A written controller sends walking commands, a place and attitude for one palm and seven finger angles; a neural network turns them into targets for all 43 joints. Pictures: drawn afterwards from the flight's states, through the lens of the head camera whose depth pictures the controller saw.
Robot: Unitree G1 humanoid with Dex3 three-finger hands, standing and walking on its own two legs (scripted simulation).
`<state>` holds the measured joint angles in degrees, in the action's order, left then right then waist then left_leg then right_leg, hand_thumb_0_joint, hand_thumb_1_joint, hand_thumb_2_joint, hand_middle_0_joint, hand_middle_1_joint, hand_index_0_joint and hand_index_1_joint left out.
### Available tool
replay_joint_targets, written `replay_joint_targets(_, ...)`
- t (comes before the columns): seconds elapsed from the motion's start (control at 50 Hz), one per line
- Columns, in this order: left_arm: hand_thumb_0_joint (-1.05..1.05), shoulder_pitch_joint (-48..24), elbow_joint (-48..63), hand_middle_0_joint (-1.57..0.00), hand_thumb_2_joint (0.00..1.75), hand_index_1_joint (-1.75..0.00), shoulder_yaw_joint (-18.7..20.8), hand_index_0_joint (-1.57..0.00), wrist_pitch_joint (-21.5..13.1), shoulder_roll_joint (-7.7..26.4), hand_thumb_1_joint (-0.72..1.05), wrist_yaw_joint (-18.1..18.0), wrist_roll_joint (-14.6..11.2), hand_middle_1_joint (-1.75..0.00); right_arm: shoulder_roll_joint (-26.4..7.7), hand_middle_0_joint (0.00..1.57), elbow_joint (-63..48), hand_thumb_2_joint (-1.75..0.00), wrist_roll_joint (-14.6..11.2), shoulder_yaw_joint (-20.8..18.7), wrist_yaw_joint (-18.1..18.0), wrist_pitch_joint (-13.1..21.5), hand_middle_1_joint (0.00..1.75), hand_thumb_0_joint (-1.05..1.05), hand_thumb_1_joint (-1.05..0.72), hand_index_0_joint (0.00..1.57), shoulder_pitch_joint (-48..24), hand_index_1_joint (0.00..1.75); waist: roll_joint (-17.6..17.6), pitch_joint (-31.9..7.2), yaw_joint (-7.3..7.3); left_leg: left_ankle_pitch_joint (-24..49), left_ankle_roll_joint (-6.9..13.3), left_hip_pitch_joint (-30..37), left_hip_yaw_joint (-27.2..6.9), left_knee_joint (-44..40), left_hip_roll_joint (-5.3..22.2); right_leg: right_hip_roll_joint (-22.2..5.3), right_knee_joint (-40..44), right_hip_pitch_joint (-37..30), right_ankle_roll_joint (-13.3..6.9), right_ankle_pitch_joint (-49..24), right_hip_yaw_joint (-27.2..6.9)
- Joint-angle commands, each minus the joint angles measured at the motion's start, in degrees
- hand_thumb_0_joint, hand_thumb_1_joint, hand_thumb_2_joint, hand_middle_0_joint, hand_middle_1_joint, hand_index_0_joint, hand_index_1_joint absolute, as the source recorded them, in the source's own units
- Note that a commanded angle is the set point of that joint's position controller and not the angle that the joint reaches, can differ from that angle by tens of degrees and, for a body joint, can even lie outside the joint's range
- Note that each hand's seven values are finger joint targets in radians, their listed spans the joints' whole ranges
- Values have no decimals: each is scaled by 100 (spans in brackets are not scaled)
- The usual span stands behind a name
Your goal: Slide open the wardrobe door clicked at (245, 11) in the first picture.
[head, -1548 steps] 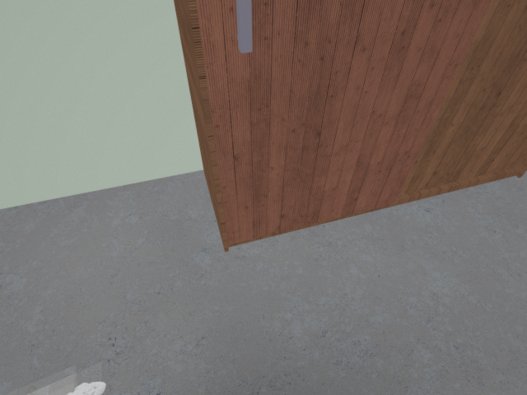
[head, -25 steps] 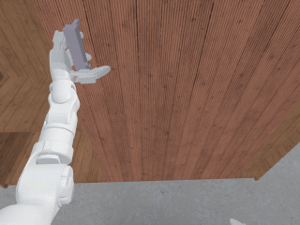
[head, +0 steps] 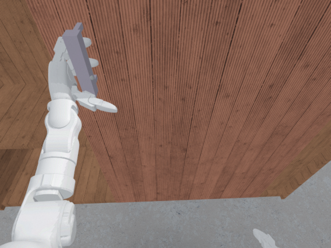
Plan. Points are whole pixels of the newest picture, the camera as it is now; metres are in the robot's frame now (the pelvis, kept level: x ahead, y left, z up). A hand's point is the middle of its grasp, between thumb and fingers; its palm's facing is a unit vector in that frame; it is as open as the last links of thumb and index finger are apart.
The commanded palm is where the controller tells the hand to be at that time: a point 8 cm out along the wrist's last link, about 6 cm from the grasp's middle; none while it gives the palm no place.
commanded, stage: slip the hand off the handle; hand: left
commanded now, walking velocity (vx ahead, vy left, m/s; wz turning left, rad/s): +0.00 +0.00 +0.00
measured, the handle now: (85, 61) +0.46 +0.21 +0.23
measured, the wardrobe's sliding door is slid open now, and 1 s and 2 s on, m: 0.66 0.66 0.66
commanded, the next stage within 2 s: draw the hand back to the body in 1.16 s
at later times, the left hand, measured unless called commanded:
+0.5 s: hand (59, 79) +0.41 +0.25 +0.22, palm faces +0.25 -0.96 -0.08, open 14.7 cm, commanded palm +0.36 +0.29 +0.20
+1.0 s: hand (44, 110) +0.31 +0.24 +0.21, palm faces +0.27 -0.96 -0.08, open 14.7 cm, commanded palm +0.28 +0.28 +0.20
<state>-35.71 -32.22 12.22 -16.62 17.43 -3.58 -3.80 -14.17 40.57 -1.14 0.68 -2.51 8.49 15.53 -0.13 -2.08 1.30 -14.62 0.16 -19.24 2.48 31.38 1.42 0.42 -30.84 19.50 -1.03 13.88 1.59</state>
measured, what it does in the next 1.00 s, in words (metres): stands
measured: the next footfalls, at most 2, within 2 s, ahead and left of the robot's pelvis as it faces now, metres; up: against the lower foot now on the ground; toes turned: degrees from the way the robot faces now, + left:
none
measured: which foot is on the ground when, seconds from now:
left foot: down 0.00-1.00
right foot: down 0.00-1.00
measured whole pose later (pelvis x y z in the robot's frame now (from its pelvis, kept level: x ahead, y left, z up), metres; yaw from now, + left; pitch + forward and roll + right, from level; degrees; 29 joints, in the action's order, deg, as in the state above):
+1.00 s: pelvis +0.01 +0.00 +0.00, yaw +2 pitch +0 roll +0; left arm -12.4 -6.0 17.6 -8.3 18.2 5.3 -11.7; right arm -14.1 37.2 -2.4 2.3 -4.7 8.9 12.1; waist -2.0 -3.2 -3.2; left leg -16.2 0.0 -15.9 0.9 32.5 1.0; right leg 0.0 -31.6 15.3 -1.1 15.9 3.1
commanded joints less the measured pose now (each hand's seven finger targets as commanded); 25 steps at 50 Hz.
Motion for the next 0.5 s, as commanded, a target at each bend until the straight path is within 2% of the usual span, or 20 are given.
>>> replay_joint_targets(0.0,0,-2103,1394,-25,20,-115,539,-25,-5,1280,-55,-77,-135,-115,-739,20,-796,-90,-39,-254,-83,140,30,0,-90,20,-151,30,58,-1641,-135,1230,146,701,-45,-337,-82,-54,373,-759,-17,-1389,-100)
replay_joint_targets(0.02,0,-2046,1435,-25,20,-115,722,-25,10,1448,-55,-79,-138,-115,-744,20,-793,-90,-26,-248,-98,113,30,0,-90,20,-155,30,66,-1625,-178,1349,154,716,-78,-328,-74,-45,358,-804,-35,-1475,-85)
replay_joint_targets(0.04,0,-1987,1544,-25,20,-115,711,-25,22,1426,-55,-61,-142,-115,-731,20,-825,-90,-33,-244,-92,91,30,0,-90,20,-183,30,-21,-1676,-185,1435,138,754,-73,-327,-67,-48,321,-811,-36,-1548,-77)
replay_joint_targets(0.08,0,-1789,1740,-25,20,-115,765,-25,45,1428,-55,-11,-180,-115,-714,20,-906,-90,-35,-238,-90,58,30,0,-90,20,-231,30,126,-1756,-228,1561,145,785,-56,-294,-71,-41,297,-900,-24,-1720,-76)
replay_joint_targets(0.12,0,-1932,1791,-25,20,-115,787,-25,51,1534,-55,63,-150,-115,-726,20,-888,-90,-35,-228,-124,13,30,0,-90,20,-236,30,91,-1613,-143,1559,158,788,-74,-284,-56,-35,308,-819,-16,-1712,-68)
replay_joint_targets(0.14,0,-1890,1830,-25,20,-115,769,-25,46,1537,-55,123,-135,-115,-716,20,-903,-90,-47,-239,-126,4,30,0,-90,20,-251,30,-84,-1631,-150,1610,142,836,-79,-271,-52,-31,291,-773,-25,-1710,-70)
replay_joint_targets(0.16,0,-1970,1920,-25,20,-115,612,-25,41,1397,-55,202,-159,-115,-702,20,-928,-90,-53,-220,-127,5,30,0,-90,20,-263,30,-147,-1611,-108,1541,145,882,-85,-254,-65,-30,310,-701,-21,-1649,-77)
replay_joint_targets(0.18,0,-2040,1821,-25,20,-115,606,-25,37,1446,-55,269,-157,-115,-713,20,-888,-90,-71,-226,-144,2,30,0,-90,20,-252,30,-146,-1533,-55,1436,131,892,-122,-252,-50,-16,323,-587,-29,-1487,-51)
replay_joint_targets(0.2,0,-2202,1839,-25,20,-115,383,-25,25,1261,-55,357,-177,-115,-713,20,-887,-90,-73,-212,-153,14,30,0,-90,20,-257,30,-214,-1455,29,1330,130,920,-151,-244,-60,-9,345,-456,-26,-1352,-47)
replay_joint_targets(0.24,0,-2399,1963,-25,20,-115,301,-25,-50,1207,-55,482,-236,-115,-725,20,-848,-90,-88,-247,-177,57,30,0,-90,20,-235,30,-442,-1596,64,1439,119,1165,-238,-189,-47,11,321,-306,-54,-1288,-35)
replay_joint_targets(0.28,0,-2323,1906,-25,20,-115,383,-25,-55,1282,-55,579,-321,-115,-738,20,-810,-90,-79,-238,-200,79,30,0,-90,20,-188,30,-422,-1723,26,1479,105,1199,-279,-160,-69,14,294,-332,-60,-1311,-26)
replay_joint_targets(0.36,0,-1961,1592,-25,20,-115,750,-25,18,1582,-55,713,-445,-115,-779,20,-768,-90,-93,-235,-215,59,30,0,-90,20,-144,30,-155,-1640,-90,1517,106,968,-283,-181,-65,15,260,-475,-58,-1415,4)
replay_joint_targets(0.38,0,-1905,1649,-25,20,-115,789,-25,39,1620,-55,743,-470,-115,-780,20,-805,-90,-100,-224,-212,53,30,0,-90,20,-172,30,-297,-1645,-131,1501,98,910,-273,-191,-82,6,248,-503,-63,-1413,-3)
replay_joint_targets(0.42,0,-1832,1421,-25,20,-115,1046,-25,76,1905,-55,763,-487,-115,-825,20,-777,-90,-97,-218,-232,19,30,0,-90,20,-116,30,-39,-1506,-128,1423,119,746,-277,-207,-67,14,260,-521,-47,-1374,7)
replay_joint_targets(0.44,0,-1859,1449,-25,20,-115,1063,-25,68,1922,-55,787,-491,-115,-816,20,-809,-90,-102,-212,-226,16,30,0,-90,20,-134,30,-163,-1513,-149,1390,120,713,-263,-214,-76,6,248,-509,-49,-1351,-8)
replay_joint_targets(0.46,0,-1790,1744,-25,20,-115,935,-25,16,1715,-55,824,-526,-115,-776,20,-881,-90,-100,-224,-201,34,30,0,-90,20,-160,30,-214,-1647,-182,1502,114,805,-266,-205,-80,16,209,-576,-60,-1426,6)
replay_joint_targets(0.48,0,-1482,1901,-25,20,-115,961,-25,6,1654,-55,839,-553,-115,-760,20,-929,-90,-99,-247,-177,51,30,0,-90,20,-179,30,-338,-1798,-258,1701,104,925,-256,-175,-77,28,165,-622,-74,-1534,10)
